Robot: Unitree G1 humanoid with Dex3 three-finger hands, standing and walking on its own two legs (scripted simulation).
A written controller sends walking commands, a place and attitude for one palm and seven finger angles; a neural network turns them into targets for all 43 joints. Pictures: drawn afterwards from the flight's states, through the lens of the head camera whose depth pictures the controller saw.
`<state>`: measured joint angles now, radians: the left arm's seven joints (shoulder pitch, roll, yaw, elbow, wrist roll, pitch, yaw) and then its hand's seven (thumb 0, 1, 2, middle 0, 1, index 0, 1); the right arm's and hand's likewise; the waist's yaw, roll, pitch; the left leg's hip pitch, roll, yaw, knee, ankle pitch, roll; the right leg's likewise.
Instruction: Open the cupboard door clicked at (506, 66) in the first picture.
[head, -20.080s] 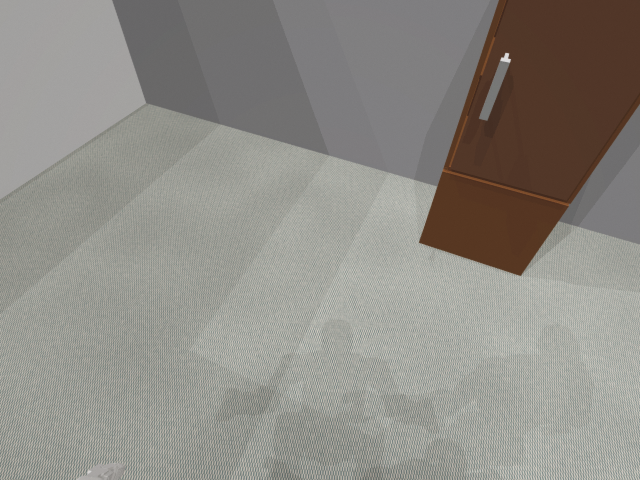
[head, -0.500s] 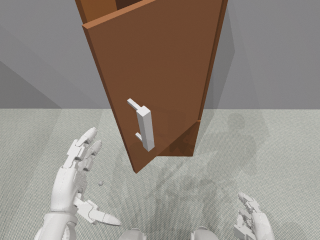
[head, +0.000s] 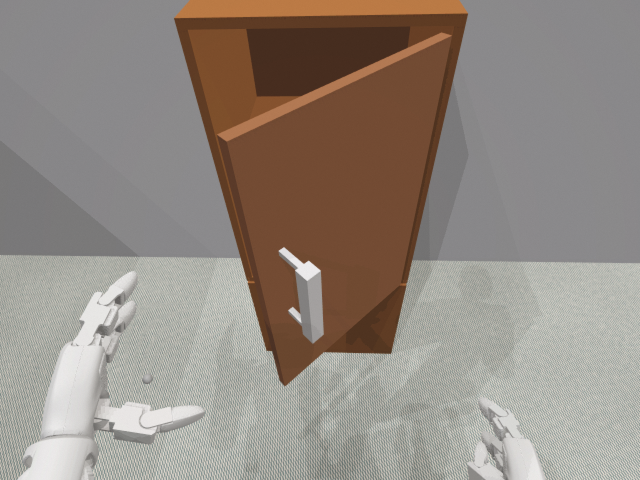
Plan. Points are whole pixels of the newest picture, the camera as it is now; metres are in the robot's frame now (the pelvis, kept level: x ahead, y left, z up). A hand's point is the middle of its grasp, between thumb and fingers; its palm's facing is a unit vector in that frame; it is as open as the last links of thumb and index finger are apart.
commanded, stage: draw the hand back to the body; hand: left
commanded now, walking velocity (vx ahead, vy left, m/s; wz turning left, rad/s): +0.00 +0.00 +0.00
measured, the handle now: (300, 296) +0.38 +0.07 +0.00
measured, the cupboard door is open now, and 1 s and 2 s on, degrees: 45 45 45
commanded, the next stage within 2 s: step back with the hand held close in 0.84 s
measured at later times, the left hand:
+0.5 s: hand (43, 316) +0.21 +0.27 +0.18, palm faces +0.45 -0.78 -0.43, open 8.7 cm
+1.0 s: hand (52, 318) +0.21 +0.26 +0.18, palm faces +0.44 -0.79 -0.43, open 7.4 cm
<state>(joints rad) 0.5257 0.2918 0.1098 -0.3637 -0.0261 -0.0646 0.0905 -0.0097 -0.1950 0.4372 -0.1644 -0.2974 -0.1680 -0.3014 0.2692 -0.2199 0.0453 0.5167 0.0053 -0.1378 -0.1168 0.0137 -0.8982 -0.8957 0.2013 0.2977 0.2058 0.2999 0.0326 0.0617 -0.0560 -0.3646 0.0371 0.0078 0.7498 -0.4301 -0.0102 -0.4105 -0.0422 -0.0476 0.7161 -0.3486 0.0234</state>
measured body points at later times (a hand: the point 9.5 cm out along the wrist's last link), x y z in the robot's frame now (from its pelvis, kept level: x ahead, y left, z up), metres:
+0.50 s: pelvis +0.02 +0.00 +0.03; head +0.01 -0.01 +0.48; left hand +0.18 +0.31 +0.21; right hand +0.20 -0.21 -0.05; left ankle -0.02 +0.12 -0.71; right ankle +0.01 -0.14 -0.71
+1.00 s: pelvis +0.01 +0.00 +0.03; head +0.00 -0.02 +0.48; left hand +0.18 +0.30 +0.21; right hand +0.19 -0.23 -0.06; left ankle -0.02 +0.12 -0.71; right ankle +0.01 -0.14 -0.71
